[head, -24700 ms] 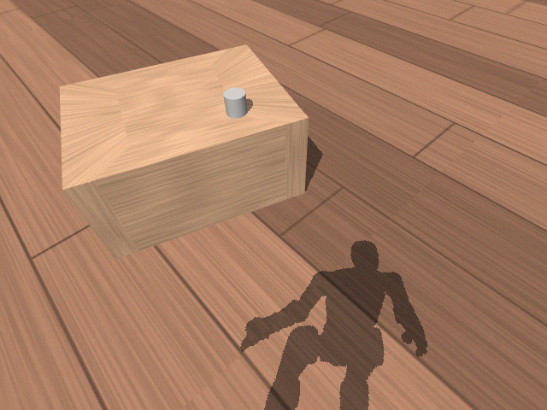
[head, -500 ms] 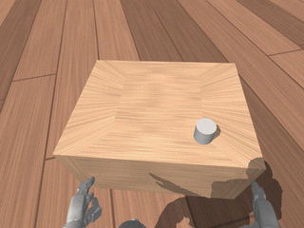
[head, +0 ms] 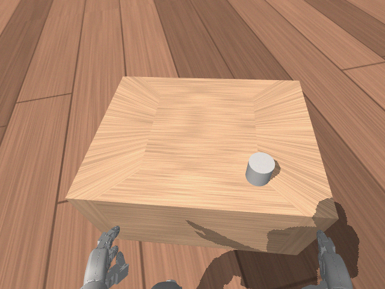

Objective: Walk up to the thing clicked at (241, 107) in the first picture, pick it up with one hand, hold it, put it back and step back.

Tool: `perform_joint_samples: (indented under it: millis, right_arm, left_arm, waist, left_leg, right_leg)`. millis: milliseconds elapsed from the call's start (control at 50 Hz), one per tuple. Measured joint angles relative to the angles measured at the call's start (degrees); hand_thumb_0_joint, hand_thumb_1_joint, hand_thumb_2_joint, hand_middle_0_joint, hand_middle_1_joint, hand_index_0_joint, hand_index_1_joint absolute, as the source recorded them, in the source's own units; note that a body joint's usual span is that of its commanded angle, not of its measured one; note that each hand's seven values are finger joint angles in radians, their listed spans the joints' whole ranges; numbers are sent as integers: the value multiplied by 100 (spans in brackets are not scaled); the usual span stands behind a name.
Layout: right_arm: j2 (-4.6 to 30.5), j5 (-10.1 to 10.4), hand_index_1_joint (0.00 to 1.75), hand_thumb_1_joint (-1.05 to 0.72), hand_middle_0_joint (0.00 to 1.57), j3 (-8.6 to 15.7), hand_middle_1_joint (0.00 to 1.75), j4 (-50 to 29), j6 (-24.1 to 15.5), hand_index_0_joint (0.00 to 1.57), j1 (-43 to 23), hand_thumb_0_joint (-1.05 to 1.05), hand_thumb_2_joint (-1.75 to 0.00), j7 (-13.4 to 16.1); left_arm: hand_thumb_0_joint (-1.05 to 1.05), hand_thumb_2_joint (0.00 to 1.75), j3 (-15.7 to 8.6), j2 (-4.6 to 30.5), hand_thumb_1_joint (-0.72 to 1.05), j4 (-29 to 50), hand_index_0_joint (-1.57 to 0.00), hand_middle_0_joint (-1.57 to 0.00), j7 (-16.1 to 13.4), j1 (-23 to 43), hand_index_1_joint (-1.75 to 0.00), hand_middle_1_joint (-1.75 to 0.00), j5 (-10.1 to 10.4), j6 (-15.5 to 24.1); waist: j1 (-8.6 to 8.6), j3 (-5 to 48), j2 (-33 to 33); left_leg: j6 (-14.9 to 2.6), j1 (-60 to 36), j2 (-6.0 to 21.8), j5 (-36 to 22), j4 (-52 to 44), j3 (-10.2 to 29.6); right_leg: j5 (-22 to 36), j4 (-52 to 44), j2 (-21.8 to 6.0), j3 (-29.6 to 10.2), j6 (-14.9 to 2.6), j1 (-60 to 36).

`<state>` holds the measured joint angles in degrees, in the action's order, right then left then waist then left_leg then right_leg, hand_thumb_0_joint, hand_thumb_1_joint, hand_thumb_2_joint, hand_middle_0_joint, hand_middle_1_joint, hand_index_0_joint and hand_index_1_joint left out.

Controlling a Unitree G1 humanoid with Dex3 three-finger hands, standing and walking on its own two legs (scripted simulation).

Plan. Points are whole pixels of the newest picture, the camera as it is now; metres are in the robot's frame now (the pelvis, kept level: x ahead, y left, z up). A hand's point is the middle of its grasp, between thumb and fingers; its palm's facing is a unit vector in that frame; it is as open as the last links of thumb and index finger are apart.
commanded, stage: home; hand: right
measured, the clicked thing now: (259, 169) +0.53 -0.17 -0.24
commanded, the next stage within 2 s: stand in 0.76 s
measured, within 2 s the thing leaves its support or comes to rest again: neither
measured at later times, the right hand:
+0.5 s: hand (297, 275) +0.17 -0.17 -0.06, palm faces +0.09 +0.96 -0.26, open 17.7 cm
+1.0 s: hand (297, 281) +0.16 -0.17 -0.07, palm faces +0.03 +0.95 -0.30, open 16.9 cm
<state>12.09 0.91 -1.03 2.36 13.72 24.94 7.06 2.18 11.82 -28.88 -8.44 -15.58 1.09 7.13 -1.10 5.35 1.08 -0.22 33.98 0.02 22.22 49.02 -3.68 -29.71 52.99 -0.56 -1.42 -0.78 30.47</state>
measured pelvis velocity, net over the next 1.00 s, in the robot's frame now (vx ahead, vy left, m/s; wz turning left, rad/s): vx -0.01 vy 0.01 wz -0.01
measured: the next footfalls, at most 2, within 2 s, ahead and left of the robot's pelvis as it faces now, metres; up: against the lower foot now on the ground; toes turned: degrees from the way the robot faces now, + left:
none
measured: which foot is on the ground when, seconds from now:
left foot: down 0.00-1.00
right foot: down 0.00-1.00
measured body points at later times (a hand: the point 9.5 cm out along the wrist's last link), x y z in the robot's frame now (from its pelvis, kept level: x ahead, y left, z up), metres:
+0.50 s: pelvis +0.00 +0.01 +0.00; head +0.02 +0.00 +0.45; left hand +0.17 +0.25 -0.07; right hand +0.16 -0.22 -0.04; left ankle +0.03 +0.12 -0.69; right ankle -0.03 -0.11 -0.69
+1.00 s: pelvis -0.01 +0.01 +0.00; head +0.02 +0.01 +0.45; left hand +0.15 +0.25 -0.08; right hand +0.16 -0.22 -0.05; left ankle +0.03 +0.12 -0.69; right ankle -0.03 -0.11 -0.69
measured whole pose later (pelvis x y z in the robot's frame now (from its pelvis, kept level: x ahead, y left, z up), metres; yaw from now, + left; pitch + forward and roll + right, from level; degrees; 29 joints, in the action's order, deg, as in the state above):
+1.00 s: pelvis -0.01 +0.01 +0.00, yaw +0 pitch +5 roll +1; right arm 13.4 -2.1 -1.7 8.1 9.9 22.4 5.5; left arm 1.9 13.0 -32.5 -7.7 -14.2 -2.3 7.1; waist -0.7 3.3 0.6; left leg -1.3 32.9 0.0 22.1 49.5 -3.9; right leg -28.9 52.4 -0.5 -1.6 -0.2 29.0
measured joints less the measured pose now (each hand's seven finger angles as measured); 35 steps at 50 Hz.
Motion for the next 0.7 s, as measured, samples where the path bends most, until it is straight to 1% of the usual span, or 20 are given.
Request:
perform_joint_samples:
  millis: [700]
  right_arm:
    - [3,-12,4,59,5,-16,5,-62,83,5,56,-1,-3,16]
  left_arm:
    - [1,90,-21,44,90,6,-20,-21,-56,-33,-30,-30,2,14]
  waist:
    - [-6,9,1]
  left_leg:
    - [-73,74,-26,13,76,-21]
  right_leg:
    - [24,10,-30,-20,68,43]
